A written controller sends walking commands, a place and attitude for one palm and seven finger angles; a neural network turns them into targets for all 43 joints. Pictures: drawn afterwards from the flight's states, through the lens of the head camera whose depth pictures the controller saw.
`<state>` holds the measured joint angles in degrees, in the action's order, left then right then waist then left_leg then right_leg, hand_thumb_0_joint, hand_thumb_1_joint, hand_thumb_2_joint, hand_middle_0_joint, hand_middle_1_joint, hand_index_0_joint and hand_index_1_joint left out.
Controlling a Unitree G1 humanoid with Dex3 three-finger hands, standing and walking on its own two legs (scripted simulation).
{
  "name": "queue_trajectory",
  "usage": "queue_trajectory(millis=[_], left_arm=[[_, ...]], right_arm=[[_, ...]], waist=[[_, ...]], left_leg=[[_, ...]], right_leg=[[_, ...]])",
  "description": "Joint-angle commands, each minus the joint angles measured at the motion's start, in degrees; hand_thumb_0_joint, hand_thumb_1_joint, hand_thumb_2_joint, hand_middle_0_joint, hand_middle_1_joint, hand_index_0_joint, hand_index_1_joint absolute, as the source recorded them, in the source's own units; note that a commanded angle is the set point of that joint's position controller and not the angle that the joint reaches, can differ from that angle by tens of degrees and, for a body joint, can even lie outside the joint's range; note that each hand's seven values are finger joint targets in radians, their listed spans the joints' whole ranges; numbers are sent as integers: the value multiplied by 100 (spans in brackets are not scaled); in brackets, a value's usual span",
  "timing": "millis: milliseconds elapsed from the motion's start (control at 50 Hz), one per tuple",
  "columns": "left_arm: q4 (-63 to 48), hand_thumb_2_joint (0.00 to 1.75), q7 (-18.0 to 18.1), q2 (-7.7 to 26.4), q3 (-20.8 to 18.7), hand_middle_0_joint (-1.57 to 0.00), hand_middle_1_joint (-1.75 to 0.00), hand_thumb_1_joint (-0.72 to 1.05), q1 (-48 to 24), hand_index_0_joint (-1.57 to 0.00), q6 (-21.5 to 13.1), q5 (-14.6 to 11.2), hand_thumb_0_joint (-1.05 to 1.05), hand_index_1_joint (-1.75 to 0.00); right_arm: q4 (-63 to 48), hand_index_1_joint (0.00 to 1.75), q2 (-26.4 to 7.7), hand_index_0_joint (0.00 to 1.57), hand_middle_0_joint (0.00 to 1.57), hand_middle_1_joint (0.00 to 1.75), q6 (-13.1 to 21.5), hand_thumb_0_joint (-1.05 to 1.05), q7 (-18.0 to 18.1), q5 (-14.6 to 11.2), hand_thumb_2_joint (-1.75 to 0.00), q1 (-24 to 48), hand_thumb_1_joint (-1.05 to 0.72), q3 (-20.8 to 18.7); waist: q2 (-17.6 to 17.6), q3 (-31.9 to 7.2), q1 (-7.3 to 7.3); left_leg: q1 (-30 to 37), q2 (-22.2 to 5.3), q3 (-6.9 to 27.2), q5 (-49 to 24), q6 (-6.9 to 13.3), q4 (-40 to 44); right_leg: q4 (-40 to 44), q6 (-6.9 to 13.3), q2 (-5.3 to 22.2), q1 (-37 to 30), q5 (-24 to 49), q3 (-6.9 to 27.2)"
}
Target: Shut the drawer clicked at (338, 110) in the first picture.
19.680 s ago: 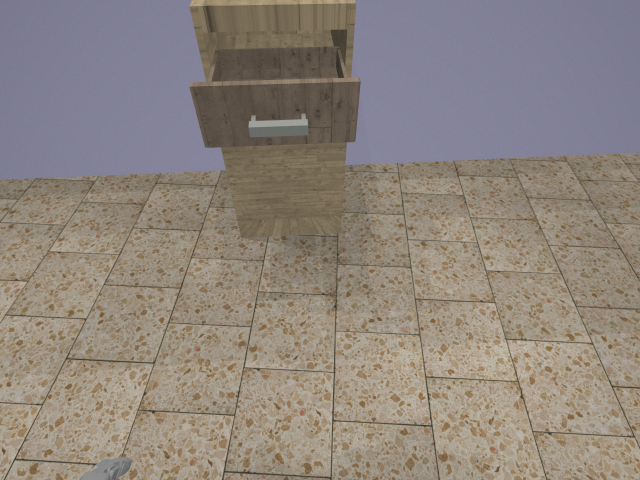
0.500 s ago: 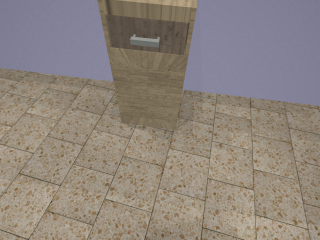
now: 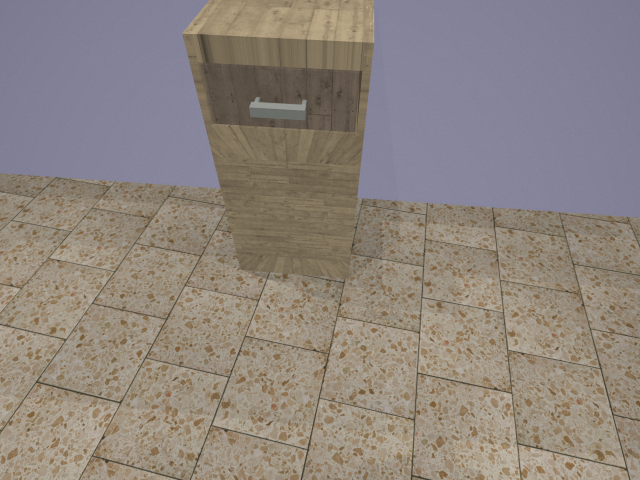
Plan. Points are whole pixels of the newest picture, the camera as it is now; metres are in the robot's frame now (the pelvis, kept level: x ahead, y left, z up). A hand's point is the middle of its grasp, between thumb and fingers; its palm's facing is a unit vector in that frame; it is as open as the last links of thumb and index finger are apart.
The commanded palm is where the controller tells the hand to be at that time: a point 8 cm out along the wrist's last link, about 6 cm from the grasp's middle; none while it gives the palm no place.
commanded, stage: let the arm hang, fingers relaxed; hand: left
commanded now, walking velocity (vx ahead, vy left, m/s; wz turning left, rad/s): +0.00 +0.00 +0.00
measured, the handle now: (279, 106) +0.92 +0.14 -0.03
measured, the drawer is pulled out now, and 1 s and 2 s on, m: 0.00 0.00 0.00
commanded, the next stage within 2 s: look to check the result in 0.14 s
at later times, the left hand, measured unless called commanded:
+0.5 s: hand out of the picture +0.03 +0.18 -0.17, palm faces +0.01 -0.97 -0.23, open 7.4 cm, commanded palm none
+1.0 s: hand out of the picture +0.05 +0.18 -0.17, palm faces +0.02 -0.97 -0.23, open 7.4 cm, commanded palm none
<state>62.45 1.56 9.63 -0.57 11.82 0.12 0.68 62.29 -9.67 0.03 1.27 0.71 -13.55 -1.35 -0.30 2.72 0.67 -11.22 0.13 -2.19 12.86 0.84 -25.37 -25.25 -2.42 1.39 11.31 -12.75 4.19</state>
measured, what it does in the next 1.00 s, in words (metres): stands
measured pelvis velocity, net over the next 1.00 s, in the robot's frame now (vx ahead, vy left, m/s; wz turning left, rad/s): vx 0.01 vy -0.01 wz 0.00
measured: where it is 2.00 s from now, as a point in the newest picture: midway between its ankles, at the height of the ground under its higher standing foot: outside the picture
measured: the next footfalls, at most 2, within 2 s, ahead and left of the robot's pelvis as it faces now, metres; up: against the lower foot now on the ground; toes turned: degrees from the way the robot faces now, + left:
none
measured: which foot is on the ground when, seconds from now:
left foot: down 0.00-1.00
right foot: down 0.00-1.00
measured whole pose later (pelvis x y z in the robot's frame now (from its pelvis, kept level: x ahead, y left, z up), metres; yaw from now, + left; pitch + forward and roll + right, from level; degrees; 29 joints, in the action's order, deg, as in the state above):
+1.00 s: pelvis +0.01 -0.01 +0.00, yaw +0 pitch -1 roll +0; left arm 64.7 1.4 11.1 -1.3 11.2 -0.2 0.5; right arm 64.7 -10.7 0.3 1.6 0.6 -12.2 -1.6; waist -0.3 3.5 0.7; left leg -8.8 -0.9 -1.8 12.8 -0.2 -22.9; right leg -23.1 -1.4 0.5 9.1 -12.8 3.7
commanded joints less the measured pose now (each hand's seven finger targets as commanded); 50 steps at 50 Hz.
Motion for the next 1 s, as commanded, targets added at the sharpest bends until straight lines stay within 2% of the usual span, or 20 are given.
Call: queue_trajectory(millis=[0,120,140,200,420,640,760,900,980], left_arm=[[-131,90,30,793,-155,-20,-30,90,355,-20,-107,17,0,-30],[-100,90,32,784,-172,-20,-30,90,267,-20,-119,4,0,-30],[-92,90,32,791,-174,-20,-30,90,275,-20,-117,2,0,-30],[-77,90,35,796,-178,-20,-30,90,292,-20,-121,2,0,-30],[-1,90,31,806,-167,-20,-30,90,290,-20,-106,-2,0,-30],[47,90,33,834,-172,-20,-30,90,287,-20,-136,-10,0,-30],[40,90,23,862,-181,-20,-30,90,226,-20,-125,-2,0,-30],[12,90,21,932,-207,-20,-30,90,182,-20,-147,4,0,-30],[0,90,15,966,-208,-20,-30,90,119,-20,-149,-5,0,-30]], right_arm=[[-97,30,-634,20,20,30,93,0,28,6,-90,-373,-90,-131],[-21,30,-637,20,20,30,98,0,43,10,-90,-360,-90,-130],[1,30,-629,20,20,30,105,0,43,12,-90,-370,-90,-127],[12,30,-636,20,20,30,97,0,47,3,-90,-368,-90,-140],[97,30,-652,20,20,30,75,0,51,4,-90,-386,-90,-130],[107,30,-711,20,20,30,109,0,73,0,-90,-295,-90,-132],[103,30,-744,20,20,30,102,0,67,7,-90,-259,-90,-136],[77,30,-828,20,20,30,117,0,65,-2,-90,-196,-90,-156],[84,30,-869,20,20,30,120,0,65,10,-90,-140,-90,-150]], waist=[[-5,14,-29],[59,-69,-5],[-34,-120,-16],[41,-58,-18],[48,32,5],[25,-118,-2],[-13,22,-3],[29,-118,-6],[22,-76,-1]], left_leg=[[157,-528,504,-590,120,493],[261,-554,461,-732,100,486],[304,-546,460,-789,102,487],[307,-554,448,-813,98,470],[314,-569,437,-470,83,563],[475,-591,430,-905,84,509],[378,-592,446,-684,70,589],[464,-609,446,-831,74,573],[460,-609,445,-823,63,607]], right_leg=[[445,381,285,247,504,209],[478,379,308,153,631,187],[467,380,312,122,674,193],[480,389,301,138,718,193],[610,393,293,203,347,208],[524,400,316,84,854,207],[593,388,310,132,597,200],[581,396,317,47,759,219],[609,394,333,42,773,211]])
